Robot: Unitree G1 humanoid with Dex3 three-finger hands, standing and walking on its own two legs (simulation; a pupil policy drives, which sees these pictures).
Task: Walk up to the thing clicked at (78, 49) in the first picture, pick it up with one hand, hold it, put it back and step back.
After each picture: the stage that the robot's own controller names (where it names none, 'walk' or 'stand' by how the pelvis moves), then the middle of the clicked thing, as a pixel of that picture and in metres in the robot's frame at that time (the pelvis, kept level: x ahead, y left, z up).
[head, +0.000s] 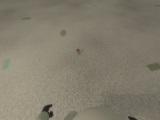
stand; (78, 51) +1.30 +0.27 -0.72
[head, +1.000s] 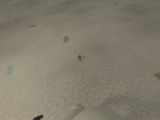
walk; (79, 58) +1.18 +0.32 -0.72
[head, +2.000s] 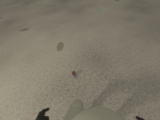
walk; (74, 74) +0.73 +0.33 -0.72
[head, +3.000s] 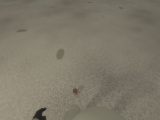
walk; (75, 91) +0.46 +0.21 -0.71
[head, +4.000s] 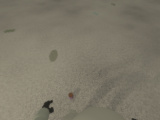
stand; (71, 96) +0.37 +0.22 -0.72
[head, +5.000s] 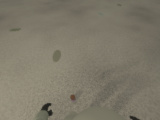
stand; (72, 98) +0.35 +0.20 -0.72
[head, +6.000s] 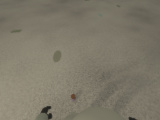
stand; (73, 97) +0.37 +0.20 -0.73
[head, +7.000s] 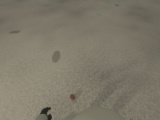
stand; (72, 97) +0.36 +0.22 -0.73
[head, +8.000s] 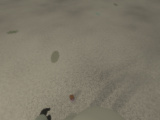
stand; (72, 97) +0.35 +0.22 -0.73
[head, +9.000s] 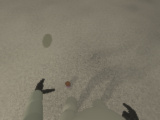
go down; (68, 84) +0.38 +0.22 -0.64
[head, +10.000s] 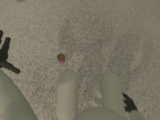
go down; (61, 58) +0.44 +0.24 -0.29
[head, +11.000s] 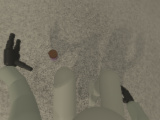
close in; (53, 55) +0.43 +0.25 -0.27
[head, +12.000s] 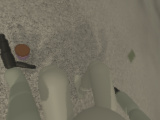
close in; (22, 52) +0.42 +0.28 -0.22
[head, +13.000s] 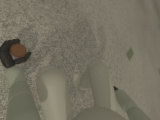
close; (19, 52) +0.41 +0.29 -0.22
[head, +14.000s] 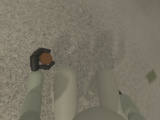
lift; (45, 59) +0.35 +0.27 -0.15
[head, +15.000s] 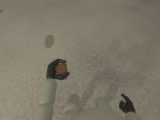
lift; (62, 72) +0.32 +0.19 +0.01
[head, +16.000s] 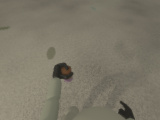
hold; (67, 74) +0.33 +0.16 +0.00
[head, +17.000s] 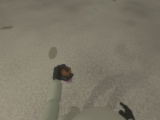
hold; (67, 75) +0.32 +0.17 +0.00
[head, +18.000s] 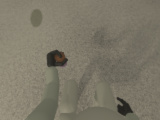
crouch; (61, 60) +0.41 +0.20 -0.08
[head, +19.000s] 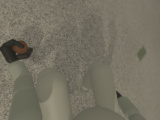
lower; (23, 50) +0.42 +0.28 -0.23
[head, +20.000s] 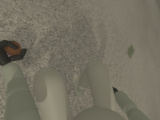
lower; (15, 51) +0.42 +0.30 -0.23
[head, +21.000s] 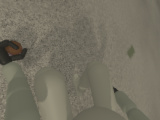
lower; (16, 51) +0.42 +0.30 -0.22
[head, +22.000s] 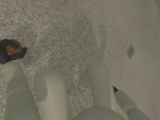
lower; (15, 50) +0.42 +0.30 -0.23
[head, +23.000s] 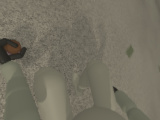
loosen; (15, 50) +0.42 +0.30 -0.23
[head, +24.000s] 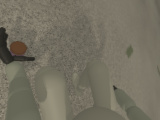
withdraw; (18, 50) +0.42 +0.28 -0.23
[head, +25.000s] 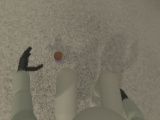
walk; (58, 57) +0.43 +0.24 -0.28
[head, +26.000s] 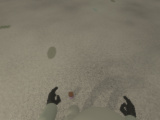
stand; (71, 95) +0.37 +0.19 -0.64
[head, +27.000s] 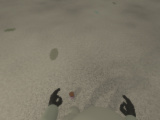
stand; (72, 95) +0.38 +0.20 -0.67
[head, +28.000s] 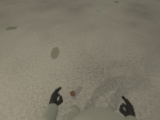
stand; (72, 94) +0.38 +0.20 -0.67
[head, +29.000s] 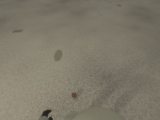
walk; (74, 95) +0.38 +0.20 -0.72
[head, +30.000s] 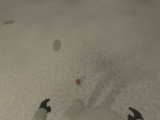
walk; (78, 82) +0.48 +0.16 -0.70
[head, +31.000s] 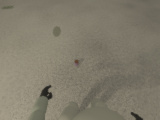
walk; (76, 62) +0.77 +0.18 -0.69
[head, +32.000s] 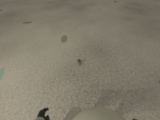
stand; (79, 62) +1.01 +0.25 -0.70
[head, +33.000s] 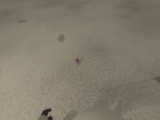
stand; (77, 61) +1.01 +0.24 -0.72
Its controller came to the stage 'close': yes
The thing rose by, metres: 0.72
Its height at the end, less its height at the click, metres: +0.00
